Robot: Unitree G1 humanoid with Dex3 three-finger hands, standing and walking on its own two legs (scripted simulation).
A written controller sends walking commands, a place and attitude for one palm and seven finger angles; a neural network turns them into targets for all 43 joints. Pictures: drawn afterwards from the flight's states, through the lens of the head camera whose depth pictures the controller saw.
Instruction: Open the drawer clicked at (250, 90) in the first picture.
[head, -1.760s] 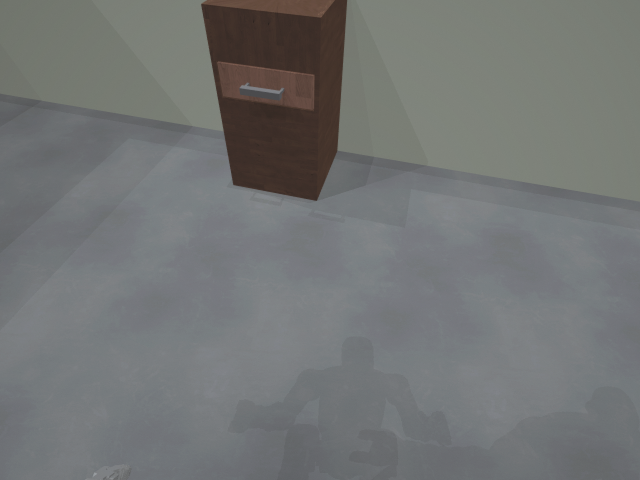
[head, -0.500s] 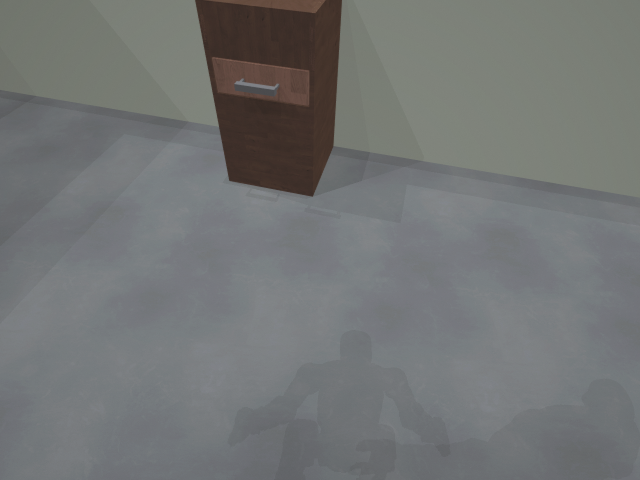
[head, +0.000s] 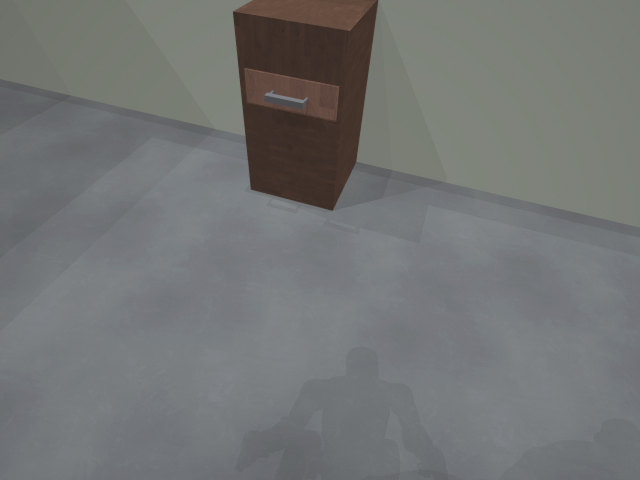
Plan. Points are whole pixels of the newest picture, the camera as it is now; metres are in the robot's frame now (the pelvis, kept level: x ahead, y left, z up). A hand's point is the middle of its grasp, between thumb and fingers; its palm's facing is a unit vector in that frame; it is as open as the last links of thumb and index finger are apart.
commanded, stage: walk to a spot facing it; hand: left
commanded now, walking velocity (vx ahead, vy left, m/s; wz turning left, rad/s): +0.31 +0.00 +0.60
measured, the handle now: (286, 98) +1.49 +0.21 -0.23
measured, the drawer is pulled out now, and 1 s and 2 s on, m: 0.00 0.00 0.00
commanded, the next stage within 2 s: turn to face it in 1.40 s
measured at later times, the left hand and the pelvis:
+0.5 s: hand (139, 458) +0.19 +0.27 -0.17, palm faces +0.22 -0.96 -0.16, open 7.4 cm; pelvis +0.16 +0.08 +0.00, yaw +12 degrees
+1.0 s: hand (185, 372) +0.32 +0.25 -0.17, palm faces +0.42 -0.88 -0.23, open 7.2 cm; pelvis +0.40 +0.08 +0.00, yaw +23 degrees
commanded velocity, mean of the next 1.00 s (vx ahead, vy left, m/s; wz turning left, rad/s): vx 0.36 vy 0.00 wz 0.34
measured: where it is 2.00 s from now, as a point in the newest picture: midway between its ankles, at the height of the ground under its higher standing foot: (244, 346)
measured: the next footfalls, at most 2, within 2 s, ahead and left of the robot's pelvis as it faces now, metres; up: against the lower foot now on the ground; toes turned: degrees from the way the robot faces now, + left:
left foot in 0.14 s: +0.10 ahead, +0.15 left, +0.00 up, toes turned +13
right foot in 0.70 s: +0.45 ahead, +0.00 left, +0.00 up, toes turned +9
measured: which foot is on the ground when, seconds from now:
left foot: up 0.00-0.12, down 0.14-0.70, up 0.72-1.00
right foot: down 0.00-0.14, up 0.16-0.68, down 0.70-1.00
